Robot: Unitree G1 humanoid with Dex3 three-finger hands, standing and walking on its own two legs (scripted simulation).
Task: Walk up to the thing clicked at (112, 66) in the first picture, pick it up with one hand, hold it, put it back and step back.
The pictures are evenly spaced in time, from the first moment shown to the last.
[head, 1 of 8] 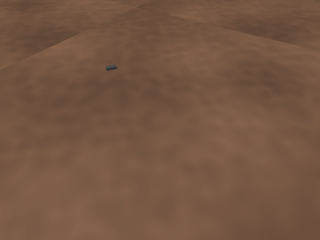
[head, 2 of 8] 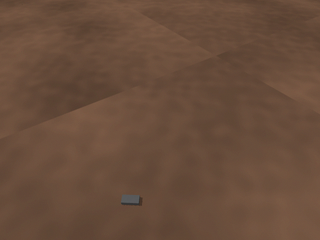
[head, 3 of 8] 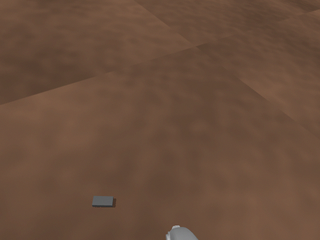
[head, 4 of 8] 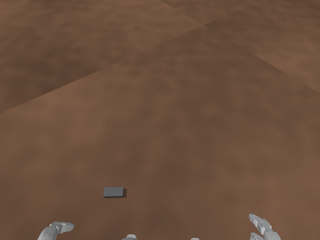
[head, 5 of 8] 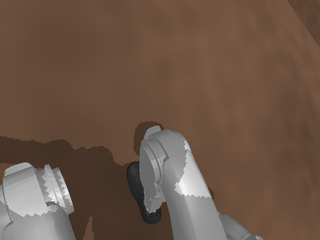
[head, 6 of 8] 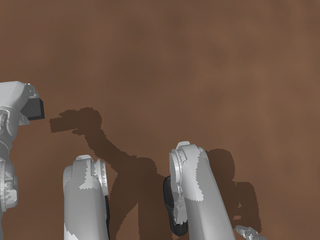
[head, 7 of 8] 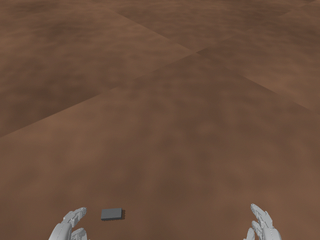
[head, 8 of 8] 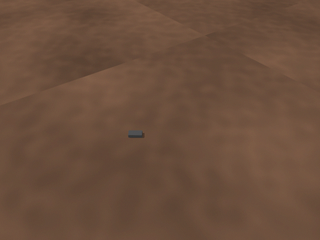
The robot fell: no
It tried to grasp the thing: yes
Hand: left
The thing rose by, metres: 0.68
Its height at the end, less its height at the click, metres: +0.00
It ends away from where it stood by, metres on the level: 0.01
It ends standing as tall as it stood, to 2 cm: yes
